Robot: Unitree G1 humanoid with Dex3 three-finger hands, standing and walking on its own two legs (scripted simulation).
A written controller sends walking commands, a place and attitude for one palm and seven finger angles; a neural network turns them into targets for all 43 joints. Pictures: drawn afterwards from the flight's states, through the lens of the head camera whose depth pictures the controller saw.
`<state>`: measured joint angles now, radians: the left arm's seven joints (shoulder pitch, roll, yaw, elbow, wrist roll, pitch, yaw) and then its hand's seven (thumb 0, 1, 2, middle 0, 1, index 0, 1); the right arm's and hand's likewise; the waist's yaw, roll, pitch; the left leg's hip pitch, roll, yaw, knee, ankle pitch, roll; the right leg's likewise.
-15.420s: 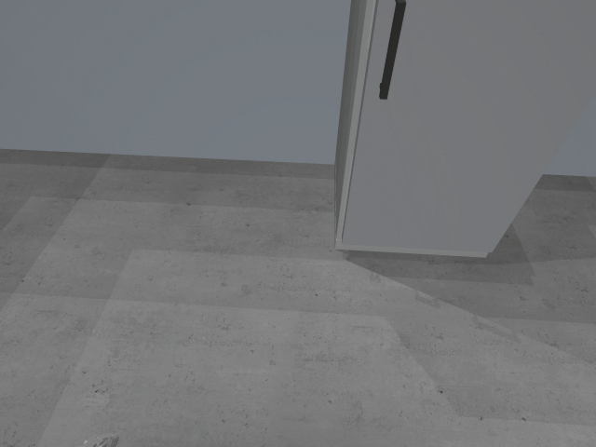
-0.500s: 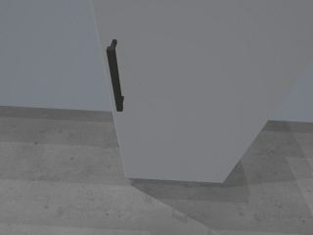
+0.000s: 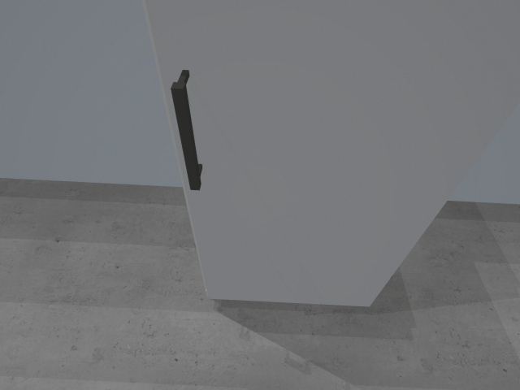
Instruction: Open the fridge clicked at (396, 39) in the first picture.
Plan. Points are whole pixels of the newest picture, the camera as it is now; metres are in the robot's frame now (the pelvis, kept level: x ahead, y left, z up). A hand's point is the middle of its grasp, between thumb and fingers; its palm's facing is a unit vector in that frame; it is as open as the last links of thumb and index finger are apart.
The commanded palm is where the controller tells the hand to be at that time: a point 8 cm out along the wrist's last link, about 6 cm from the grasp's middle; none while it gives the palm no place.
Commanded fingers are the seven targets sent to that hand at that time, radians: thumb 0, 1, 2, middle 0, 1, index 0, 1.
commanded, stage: look again from close up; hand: left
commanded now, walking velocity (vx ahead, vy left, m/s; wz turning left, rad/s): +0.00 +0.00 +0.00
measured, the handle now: (190, 136) +0.51 +0.16 +0.11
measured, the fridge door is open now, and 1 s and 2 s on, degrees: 0 0 0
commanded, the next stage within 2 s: raise the hand to about handle height in 0.02 s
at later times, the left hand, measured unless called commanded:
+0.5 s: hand (173, 346) +0.19 +0.14 -0.01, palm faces -0.01 -1.00 +0.00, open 8.3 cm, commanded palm +0.13 +0.23 -0.02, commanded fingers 0.00 0.43 0.70 -0.23 -0.60 -0.23 -0.60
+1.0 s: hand (120, 311) +0.21 +0.21 +0.04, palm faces +0.05 -1.00 -0.07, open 11.4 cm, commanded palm +0.17 +0.26 +0.05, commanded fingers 0.00 -0.15 0.45 -0.28 -0.98 -0.28 -0.98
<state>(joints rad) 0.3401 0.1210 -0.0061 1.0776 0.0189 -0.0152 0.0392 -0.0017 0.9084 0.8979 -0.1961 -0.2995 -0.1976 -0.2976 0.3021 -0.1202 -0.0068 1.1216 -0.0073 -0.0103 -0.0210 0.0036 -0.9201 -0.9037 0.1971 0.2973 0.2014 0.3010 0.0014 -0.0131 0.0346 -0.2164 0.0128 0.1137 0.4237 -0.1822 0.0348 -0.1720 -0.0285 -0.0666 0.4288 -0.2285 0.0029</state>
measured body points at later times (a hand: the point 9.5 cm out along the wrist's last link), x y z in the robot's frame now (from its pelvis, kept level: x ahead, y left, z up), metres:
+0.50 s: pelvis -0.01 -0.02 -0.06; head +0.01 -0.01 +0.39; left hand +0.18 +0.20 -0.01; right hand +0.21 -0.28 -0.09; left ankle +0.03 +0.09 -0.74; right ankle +0.00 -0.12 -0.74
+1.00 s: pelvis +0.01 -0.03 -0.04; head +0.04 -0.03 +0.41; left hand +0.20 +0.27 +0.04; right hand +0.16 -0.27 -0.13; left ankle +0.03 +0.09 -0.74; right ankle +0.00 -0.12 -0.74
